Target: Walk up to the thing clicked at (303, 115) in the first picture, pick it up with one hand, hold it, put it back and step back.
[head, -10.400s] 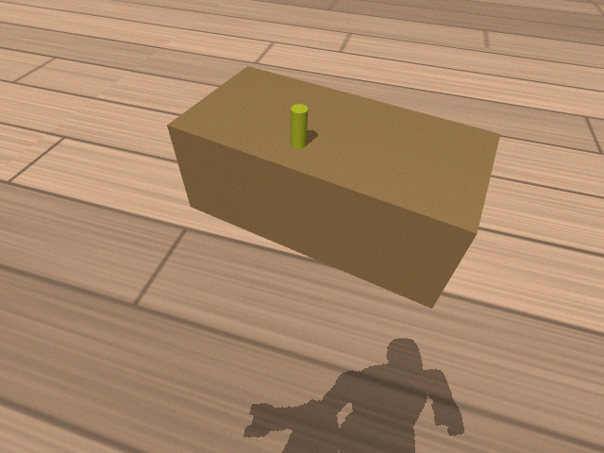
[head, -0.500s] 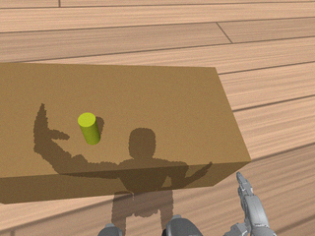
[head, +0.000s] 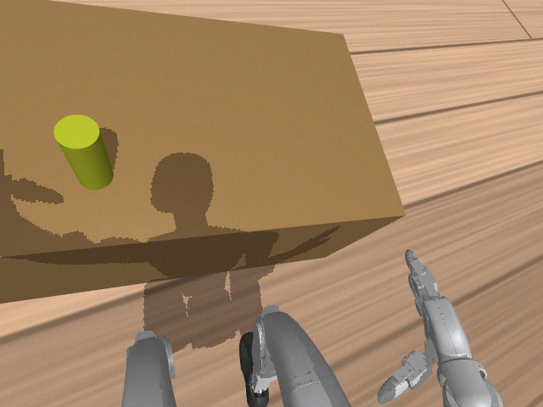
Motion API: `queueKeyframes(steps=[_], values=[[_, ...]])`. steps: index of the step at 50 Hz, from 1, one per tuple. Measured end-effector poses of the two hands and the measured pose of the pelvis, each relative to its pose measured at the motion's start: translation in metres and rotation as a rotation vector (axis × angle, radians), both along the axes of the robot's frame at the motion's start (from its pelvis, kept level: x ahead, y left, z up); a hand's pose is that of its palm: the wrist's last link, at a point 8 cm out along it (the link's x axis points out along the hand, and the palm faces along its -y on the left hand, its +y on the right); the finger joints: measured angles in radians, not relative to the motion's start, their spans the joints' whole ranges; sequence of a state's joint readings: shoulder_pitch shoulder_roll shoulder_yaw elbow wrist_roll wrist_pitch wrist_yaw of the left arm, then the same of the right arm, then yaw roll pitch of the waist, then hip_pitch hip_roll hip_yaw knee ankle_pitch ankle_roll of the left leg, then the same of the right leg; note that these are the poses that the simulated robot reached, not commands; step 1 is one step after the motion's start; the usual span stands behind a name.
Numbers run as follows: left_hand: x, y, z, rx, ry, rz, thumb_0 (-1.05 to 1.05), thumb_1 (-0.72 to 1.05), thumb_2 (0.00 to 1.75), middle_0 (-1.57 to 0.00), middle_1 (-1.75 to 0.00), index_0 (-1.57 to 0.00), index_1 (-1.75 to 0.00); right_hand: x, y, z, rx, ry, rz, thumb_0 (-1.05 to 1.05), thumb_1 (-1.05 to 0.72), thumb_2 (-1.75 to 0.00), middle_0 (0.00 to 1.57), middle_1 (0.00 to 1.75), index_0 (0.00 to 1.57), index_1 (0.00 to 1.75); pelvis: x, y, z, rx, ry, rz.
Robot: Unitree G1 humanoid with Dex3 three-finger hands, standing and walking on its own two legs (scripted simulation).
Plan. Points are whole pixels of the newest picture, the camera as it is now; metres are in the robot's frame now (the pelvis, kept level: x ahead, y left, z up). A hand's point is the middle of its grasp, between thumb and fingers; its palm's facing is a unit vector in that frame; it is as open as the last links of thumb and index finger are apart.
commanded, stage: approach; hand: left
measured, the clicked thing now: (87, 156) +0.53 +0.19 -0.12
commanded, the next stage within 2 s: close in in 0.10 s
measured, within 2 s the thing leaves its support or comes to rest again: neither
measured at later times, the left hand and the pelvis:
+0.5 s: hand (62, 176) +0.50 +0.23 -0.14, palm faces +0.12 -0.99 +0.03, open 17.7 cm; pelvis -0.03 -0.01 -0.10, yaw -2 degrees
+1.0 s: hand (94, 166) +0.52 +0.18 -0.14, palm faces +0.13 -0.99 +0.04, open 17.7 cm; pelvis -0.02 +0.00 -0.09, yaw -1 degrees
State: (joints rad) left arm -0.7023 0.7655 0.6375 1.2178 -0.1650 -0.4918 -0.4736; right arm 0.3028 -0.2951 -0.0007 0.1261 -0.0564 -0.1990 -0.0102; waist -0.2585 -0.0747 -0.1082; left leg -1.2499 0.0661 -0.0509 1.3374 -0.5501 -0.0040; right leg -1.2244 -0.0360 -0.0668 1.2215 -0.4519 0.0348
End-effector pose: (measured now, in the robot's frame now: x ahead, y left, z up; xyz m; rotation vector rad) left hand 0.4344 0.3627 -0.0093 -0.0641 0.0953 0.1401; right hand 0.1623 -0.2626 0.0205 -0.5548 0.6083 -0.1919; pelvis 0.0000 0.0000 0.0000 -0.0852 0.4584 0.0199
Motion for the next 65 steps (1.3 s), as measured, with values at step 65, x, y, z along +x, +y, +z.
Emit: queueKeyframes(steps=[65], values=[[0.065, -0.135, -0.117, 0.049, -0.026, 0.01, -0.01, -0.53, 0.09, -0.35, -0.22, -0.36, -0.21, -0.013, 0.008, 0.001, -0.112, -0.08, 0.031, 0.0, 0.51, -0.05, 0.07, 0.06, 0.07, 0.05, -0.013, -0.006, -0.084, -0.005, 0.129, -0.018]])
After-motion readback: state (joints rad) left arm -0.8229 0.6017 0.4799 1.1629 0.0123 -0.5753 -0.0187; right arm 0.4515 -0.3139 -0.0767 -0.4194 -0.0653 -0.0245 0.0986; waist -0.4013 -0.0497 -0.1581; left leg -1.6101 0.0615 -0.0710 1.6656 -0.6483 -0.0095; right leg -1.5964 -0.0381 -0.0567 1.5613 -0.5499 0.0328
